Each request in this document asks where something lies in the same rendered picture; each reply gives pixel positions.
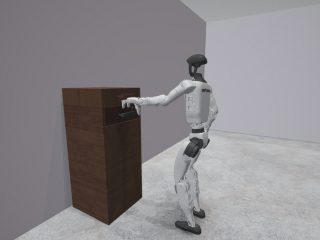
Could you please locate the drawer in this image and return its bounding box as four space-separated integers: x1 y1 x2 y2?
104 104 139 126

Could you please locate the cabinet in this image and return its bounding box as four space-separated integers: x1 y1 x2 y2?
62 87 142 225

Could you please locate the handle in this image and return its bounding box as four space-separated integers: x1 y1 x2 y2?
120 94 135 99
118 111 136 117

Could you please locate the right robot foot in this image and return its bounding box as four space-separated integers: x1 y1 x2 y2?
182 207 206 219

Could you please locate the robot right forearm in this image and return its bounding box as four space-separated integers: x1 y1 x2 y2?
203 114 217 133

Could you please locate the robot left hand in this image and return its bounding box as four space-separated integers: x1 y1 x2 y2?
122 97 141 116

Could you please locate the robot left upper arm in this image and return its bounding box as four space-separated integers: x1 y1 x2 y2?
160 79 197 107

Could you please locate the robot right upper arm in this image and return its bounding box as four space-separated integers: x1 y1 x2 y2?
208 84 219 117

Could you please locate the robot right thigh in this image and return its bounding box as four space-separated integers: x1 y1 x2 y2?
185 139 210 181

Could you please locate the robot left forearm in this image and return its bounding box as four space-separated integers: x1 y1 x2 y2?
136 95 166 107

